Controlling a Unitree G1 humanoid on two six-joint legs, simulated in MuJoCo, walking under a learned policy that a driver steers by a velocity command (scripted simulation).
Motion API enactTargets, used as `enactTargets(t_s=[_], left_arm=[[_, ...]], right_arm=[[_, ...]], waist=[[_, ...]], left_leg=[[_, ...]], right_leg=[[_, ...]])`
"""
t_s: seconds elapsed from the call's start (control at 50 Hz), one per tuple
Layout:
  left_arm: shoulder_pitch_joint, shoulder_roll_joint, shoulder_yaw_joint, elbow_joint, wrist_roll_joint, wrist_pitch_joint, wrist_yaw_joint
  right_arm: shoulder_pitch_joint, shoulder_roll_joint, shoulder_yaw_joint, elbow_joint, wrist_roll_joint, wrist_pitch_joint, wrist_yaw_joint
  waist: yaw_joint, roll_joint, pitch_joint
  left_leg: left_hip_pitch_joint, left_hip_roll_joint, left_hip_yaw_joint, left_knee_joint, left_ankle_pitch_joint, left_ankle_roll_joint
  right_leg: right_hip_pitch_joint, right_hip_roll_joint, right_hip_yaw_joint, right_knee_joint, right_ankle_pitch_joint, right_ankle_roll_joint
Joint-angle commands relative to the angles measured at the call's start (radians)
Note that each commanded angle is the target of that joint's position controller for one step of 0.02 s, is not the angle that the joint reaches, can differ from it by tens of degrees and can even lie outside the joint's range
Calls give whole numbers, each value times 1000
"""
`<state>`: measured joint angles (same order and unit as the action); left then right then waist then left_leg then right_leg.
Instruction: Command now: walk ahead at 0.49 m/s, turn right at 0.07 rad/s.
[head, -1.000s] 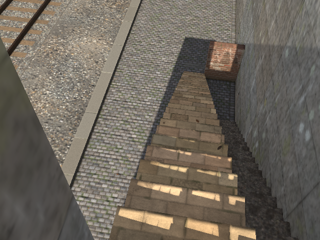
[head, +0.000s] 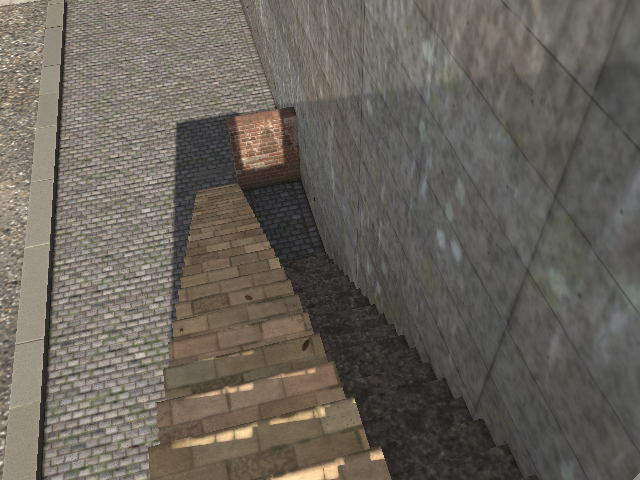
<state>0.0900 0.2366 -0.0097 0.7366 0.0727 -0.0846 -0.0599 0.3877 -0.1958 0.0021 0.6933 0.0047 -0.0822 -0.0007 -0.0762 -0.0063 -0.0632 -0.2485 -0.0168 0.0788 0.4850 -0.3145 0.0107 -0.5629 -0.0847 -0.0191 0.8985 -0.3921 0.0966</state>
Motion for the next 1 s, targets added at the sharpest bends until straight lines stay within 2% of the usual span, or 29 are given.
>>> enactTargets(t_s=[0.02,0.04,0.06,0.08,0.1,0.12,0.16,0.28,0.34,0.36,0.38,0.44,0.46,0.48,0.5,0.52,0.54,0.58,0.62,0.66,0.7,0.72,0.78,0.8,0.82,0.86,0.9,0.92,1.0], left_arm=[[419,-18,-8,127,-42,-10,-70],[449,153,64,93,-88,87,19],[509,291,91,92,-67,119,54],[484,346,101,40,0,-4,1],[464,212,91,43,31,-42,-1],[324,147,81,17,-7,-44,-16],[196,45,51,-7,-58,-33,-7],[186,30,41,89,36,-40,62],[271,23,31,143,0,-49,80],[294,223,124,175,-245,21,52],[453,161,120,170,-206,16,40],[338,53,88,114,-186,68,26],[385,34,78,108,-207,95,19],[322,90,85,61,-194,106,29],[195,110,88,16,-180,104,38],[-7,114,83,-2,-131,97,49],[17,65,74,5,-108,71,47],[62,101,88,90,-150,9,74],[191,166,114,165,-198,-44,91],[424,93,119,238,-173,-48,54],[829,47,122,414,-196,-45,23],[879,17,90,403,-199,-62,10],[502,41,7,338,-181,-26,-83],[417,172,55,301,-165,11,-85],[369,226,83,284,-156,17,-54],[272,129,66,258,-164,-15,-23],[344,5,20,262,-180,-41,12],[349,52,30,243,-145,-36,21],[342,43,12,225,-166,-9,132]], right_arm=[[-271,-125,5,-85,-47,2,48],[72,-176,-67,20,-1,3,39],[48,-126,-55,18,8,6,44],[-131,-5,-14,-125,-69,-37,31],[-171,-55,-27,-108,-51,-40,24],[-172,-53,-18,-79,-33,-27,14],[-118,-50,-7,-22,-79,24,9],[-61,-29,-2,12,-91,41,82],[-173,-15,7,-54,-92,43,67],[22,-40,-28,70,133,66,33],[-161,-146,-72,60,163,48,25],[-67,-150,-108,109,102,39,39],[30,-225,-147,161,126,51,31],[58,-291,-175,170,125,61,32],[93,-287,-184,182,122,66,27],[123,-213,-176,172,106,61,16],[146,-231,-186,205,131,43,-5],[47,-136,-170,164,122,42,-40],[-105,-28,-134,133,95,33,-28],[-279,-34,-103,122,80,40,8],[-466,-17,-76,100,102,66,-8],[-516,23,-54,56,138,78,-2],[-111,-97,-103,57,92,127,4],[39,-117,-122,127,44,138,27],[76,-150,-141,191,68,142,2],[0,-222,-158,245,152,135,-27],[-179,-225,-162,231,99,99,-29],[-246,-219,-167,226,77,86,-16],[-98,-120,-157,267,103,66,73]], waist=[[260,16,23],[206,125,-78],[219,-41,-32],[247,-511,-110],[262,-280,-75],[193,-157,-29],[129,-67,-17],[73,-35,36],[113,-74,-2],[61,-160,68],[235,-125,62],[155,-48,-37],[120,281,26],[64,463,81],[-4,484,102],[-126,349,137],[-78,302,109],[-47,155,128],[56,3,117],[249,113,-9],[422,123,36],[486,-90,159],[43,-375,241],[0,-472,179],[3,-482,183],[21,-370,248],[44,-132,213],[69,-71,202],[68,-196,142]], left_leg=[[-538,85,-86,13,327,95],[-398,22,-8,147,392,46],[-511,-55,-11,407,-134,-4],[-673,-127,-136,807,-438,-45],[-740,-87,-235,875,-393,-36],[-732,-26,-228,994,-299,-43],[-703,61,-210,1040,-167,-39],[-494,103,-149,996,105,-5],[-546,129,-170,790,43,13],[-465,76,-56,530,154,-25],[-592,69,-157,409,524,-31],[-159,26,-40,198,505,4],[-98,20,-227,-100,275,-43],[84,32,-452,-212,-85,-27],[123,69,-593,-189,-234,57],[169,57,-514,-6,-99,120],[146,127,-722,11,-185,186],[-91,133,-751,213,-25,204],[-348,-34,-442,406,-184,161],[-565,-120,-204,378,-172,147],[-961,-202,-297,911,-327,153],[-975,-284,-219,1194,-440,136],[-759,-215,-166,978,-138,173],[-603,-150,-148,905,-10,157],[-562,-117,-214,946,71,133],[-592,-55,-303,723,215,81],[-462,-83,-181,509,561,47],[-357,-109,-129,383,661,41],[123,41,-198,-27,676,94]], right_leg=[[609,57,-134,-154,346,20],[729,67,-63,-203,356,-105],[797,-194,242,-373,517,-181],[782,-280,357,-313,981,-444],[660,-346,459,-405,758,-444],[504,-360,433,-425,538,-411],[304,-295,313,-477,50,-362],[6,-259,44,-408,33,-275],[206,-285,35,-328,129,-198],[318,-187,-47,-167,346,-179],[468,-184,-34,-45,75,-133],[253,-208,-149,203,-36,-115],[90,8,-372,470,-262,-17],[-173,52,-297,548,-314,-19],[-310,17,-168,578,-318,-45],[-416,-16,-65,664,-371,-79],[-498,-25,-3,630,-330,-99],[-333,-42,107,435,-141,-61],[-61,-32,144,109,74,-9],[619,45,-41,-329,762,42],[1016,-75,93,-85,660,-32],[815,-92,73,-232,550,-55],[307,-97,-13,-178,833,7],[143,-149,154,-340,533,-40],[88,-160,319,-362,642,-81],[21,-99,367,-223,340,-139],[-7,-25,294,-12,106,-218],[-48,-47,267,-22,20,-263],[-56,-8,285,111,19,-309]])
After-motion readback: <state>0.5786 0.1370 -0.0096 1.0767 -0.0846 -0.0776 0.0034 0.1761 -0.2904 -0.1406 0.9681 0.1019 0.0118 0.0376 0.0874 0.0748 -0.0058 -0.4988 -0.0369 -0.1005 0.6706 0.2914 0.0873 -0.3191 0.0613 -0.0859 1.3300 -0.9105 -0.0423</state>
